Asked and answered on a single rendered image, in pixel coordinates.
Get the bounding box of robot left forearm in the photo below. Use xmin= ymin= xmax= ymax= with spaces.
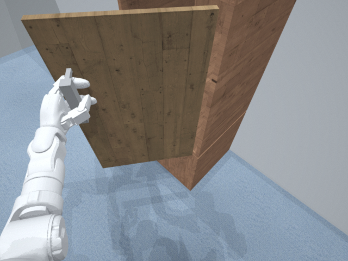
xmin=0 ymin=126 xmax=67 ymax=245

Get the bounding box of robot left hand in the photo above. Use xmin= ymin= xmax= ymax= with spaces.
xmin=40 ymin=75 xmax=97 ymax=135

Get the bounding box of cupboard door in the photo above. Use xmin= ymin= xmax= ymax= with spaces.
xmin=21 ymin=5 xmax=219 ymax=168

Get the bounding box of handle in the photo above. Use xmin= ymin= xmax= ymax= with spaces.
xmin=59 ymin=68 xmax=89 ymax=123

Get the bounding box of robot left upper arm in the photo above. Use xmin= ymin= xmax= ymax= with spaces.
xmin=0 ymin=214 xmax=69 ymax=261

